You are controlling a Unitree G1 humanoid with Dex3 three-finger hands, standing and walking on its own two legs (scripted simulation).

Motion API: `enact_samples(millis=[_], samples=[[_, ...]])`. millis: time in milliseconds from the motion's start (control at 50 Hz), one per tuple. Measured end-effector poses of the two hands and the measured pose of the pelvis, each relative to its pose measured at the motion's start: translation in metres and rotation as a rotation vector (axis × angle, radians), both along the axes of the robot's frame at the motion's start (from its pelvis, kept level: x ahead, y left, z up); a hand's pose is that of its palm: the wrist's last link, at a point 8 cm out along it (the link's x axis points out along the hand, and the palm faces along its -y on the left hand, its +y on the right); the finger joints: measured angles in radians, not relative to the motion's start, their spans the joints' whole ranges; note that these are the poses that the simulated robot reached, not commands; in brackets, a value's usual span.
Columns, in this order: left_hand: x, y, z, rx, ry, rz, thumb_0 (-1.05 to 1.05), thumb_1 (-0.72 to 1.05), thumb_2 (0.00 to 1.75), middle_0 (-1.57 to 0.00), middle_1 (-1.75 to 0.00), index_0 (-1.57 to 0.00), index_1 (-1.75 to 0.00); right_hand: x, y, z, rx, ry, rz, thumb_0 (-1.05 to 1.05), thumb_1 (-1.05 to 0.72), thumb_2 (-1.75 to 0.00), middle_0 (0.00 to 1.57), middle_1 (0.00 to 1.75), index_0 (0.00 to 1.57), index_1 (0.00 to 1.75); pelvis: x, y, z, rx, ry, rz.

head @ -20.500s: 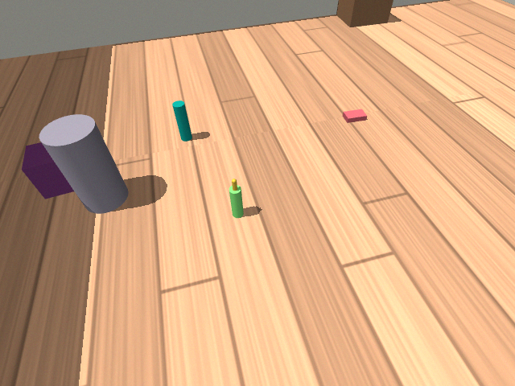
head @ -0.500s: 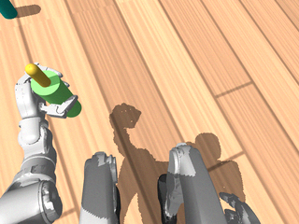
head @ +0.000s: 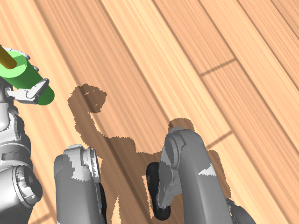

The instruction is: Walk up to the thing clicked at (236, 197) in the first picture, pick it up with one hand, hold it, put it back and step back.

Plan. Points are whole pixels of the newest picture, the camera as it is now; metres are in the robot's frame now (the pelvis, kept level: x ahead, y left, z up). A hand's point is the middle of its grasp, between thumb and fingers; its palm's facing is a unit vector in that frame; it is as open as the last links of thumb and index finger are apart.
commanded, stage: crouch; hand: left
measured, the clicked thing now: (24, 77) +0.48 +0.24 -0.05
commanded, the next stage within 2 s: lower in 0.34 s
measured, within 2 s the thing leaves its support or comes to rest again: neither
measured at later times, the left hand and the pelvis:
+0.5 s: hand (32, 81) +0.50 +0.24 -0.10, palm faces +0.19 -0.98 +0.00, open 8.7 cm; pelvis +0.00 +0.00 -0.03, yaw -3 degrees
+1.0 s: hand (41, 90) +0.50 +0.24 -0.17, palm faces +0.18 -0.98 +0.00, open 8.7 cm; pelvis +0.00 +0.01 -0.04, yaw -6 degrees
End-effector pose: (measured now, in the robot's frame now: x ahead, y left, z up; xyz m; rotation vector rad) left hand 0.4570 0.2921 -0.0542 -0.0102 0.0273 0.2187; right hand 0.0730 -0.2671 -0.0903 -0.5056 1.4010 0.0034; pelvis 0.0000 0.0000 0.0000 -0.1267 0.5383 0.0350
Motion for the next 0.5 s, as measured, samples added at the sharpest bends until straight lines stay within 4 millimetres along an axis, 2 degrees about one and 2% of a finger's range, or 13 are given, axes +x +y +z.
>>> enact_samples(millis=[260,500], samples=[[0.008,0.002,-0.029,0.004,0.003,-0.027,-0.03,-0.35,1.12,-0.84,-1.17,-0.86,-1.20,0.006,-0.002,-0.006,-0.034,0.034,0.061,0.00,-0.91,-0.90,0.21,0.30,0.20,0.30,0.002,0.003,-0.014,-0.029,-0.019,-0.008],[0.011,0.001,-0.049,0.006,-0.006,-0.029,-0.03,-0.35,1.12,-0.83,-1.18,-0.86,-1.21,0.005,-0.005,-0.013,-0.050,0.058,0.089,0.00,-0.91,-0.90,0.21,0.30,0.20,0.30,0.001,0.003,-0.026,-0.045,-0.042,-0.019]])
